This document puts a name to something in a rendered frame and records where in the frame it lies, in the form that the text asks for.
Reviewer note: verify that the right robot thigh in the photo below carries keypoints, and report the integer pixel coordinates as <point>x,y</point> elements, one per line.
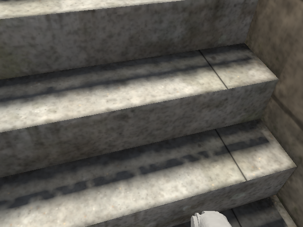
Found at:
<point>209,219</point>

